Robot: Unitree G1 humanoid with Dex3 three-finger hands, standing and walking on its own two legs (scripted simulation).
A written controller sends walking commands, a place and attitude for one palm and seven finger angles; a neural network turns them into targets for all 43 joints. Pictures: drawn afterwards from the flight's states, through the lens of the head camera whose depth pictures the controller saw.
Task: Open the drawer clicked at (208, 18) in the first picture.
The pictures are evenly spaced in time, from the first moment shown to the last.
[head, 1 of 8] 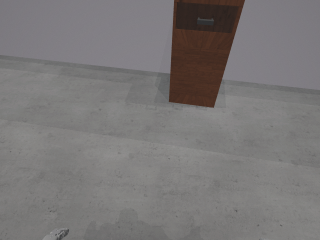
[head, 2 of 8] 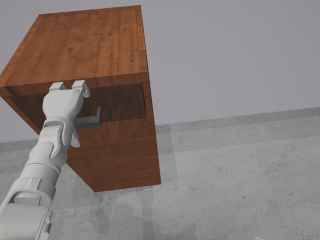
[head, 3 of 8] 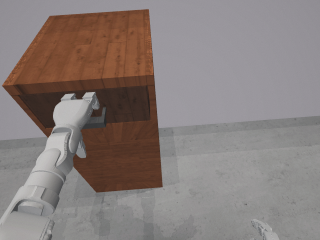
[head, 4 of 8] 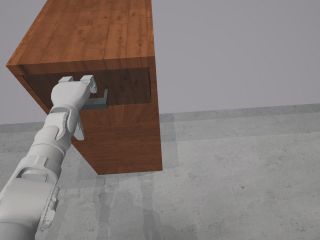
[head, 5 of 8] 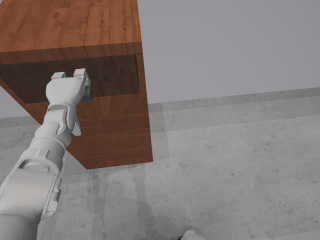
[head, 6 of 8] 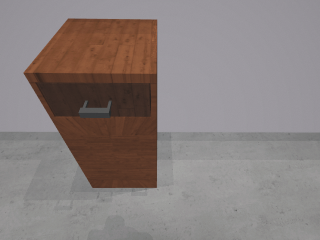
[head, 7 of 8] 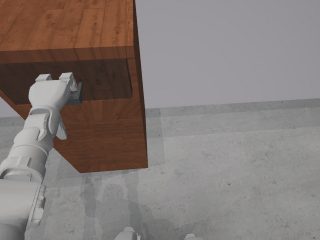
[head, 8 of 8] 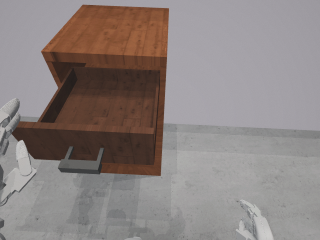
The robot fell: no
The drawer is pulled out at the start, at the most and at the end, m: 0.00 0.30 0.29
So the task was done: yes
